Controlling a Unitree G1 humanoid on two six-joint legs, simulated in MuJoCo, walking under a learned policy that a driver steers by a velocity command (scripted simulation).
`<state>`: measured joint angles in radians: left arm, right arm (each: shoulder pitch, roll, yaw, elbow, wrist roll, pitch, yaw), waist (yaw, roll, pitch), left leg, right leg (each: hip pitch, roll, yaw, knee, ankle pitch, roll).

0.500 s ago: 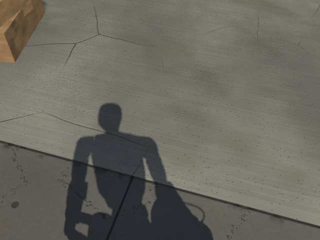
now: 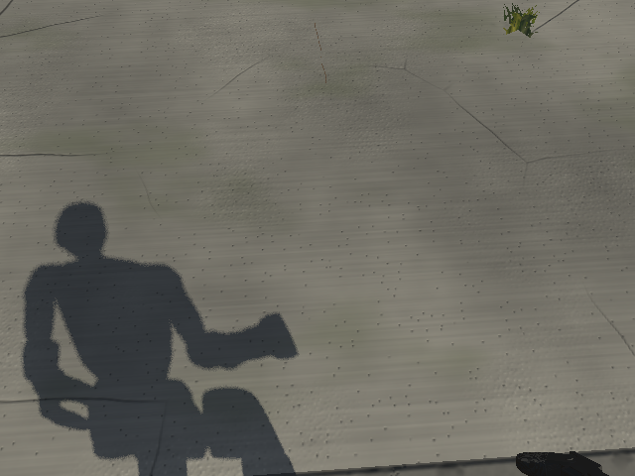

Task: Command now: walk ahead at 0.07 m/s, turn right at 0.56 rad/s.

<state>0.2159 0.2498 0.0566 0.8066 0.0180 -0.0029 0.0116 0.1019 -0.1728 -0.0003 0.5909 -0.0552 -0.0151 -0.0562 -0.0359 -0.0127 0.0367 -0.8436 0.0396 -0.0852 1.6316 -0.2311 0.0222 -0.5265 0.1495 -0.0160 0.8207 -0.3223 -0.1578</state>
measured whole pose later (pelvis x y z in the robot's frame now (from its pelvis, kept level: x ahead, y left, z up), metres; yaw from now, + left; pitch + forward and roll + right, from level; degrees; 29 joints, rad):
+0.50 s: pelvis +0.13 +0.06 +0.03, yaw -2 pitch +2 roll +0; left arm 0.32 0.19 0.02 0.72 0.01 -0.03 0.05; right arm 0.20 -0.18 -0.03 0.73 -0.01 0.02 -0.02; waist 0.02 -0.02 -0.02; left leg -0.32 -0.03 0.01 0.52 -0.20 0.03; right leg -0.19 0.11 0.10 0.55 -0.37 -0.07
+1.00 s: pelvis +0.18 +0.05 +0.04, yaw +13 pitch +2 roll +1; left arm 0.25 0.21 0.03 0.67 0.04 -0.03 0.03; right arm 0.31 -0.24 -0.08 0.69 -0.02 0.01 0.00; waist 0.01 0.03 -0.06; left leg -0.39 -0.13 -0.16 0.77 -0.43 0.05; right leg -0.28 0.05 0.02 0.52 -0.28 -0.05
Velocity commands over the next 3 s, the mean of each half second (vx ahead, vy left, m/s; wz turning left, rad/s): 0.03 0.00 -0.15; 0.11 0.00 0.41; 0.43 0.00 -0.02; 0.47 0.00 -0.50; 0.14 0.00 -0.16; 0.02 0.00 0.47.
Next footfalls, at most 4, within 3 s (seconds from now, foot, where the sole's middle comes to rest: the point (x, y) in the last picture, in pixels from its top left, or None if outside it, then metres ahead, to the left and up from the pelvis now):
0.48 left None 0.19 0.16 -0.73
0.94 right None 0.23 -0.03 -0.73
1.40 left None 0.45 0.24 -0.73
1.92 right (285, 327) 0.78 0.08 -0.73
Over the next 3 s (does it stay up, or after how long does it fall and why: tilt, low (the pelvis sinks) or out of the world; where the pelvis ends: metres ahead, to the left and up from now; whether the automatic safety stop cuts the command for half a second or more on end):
stays up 0.81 0.13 0.04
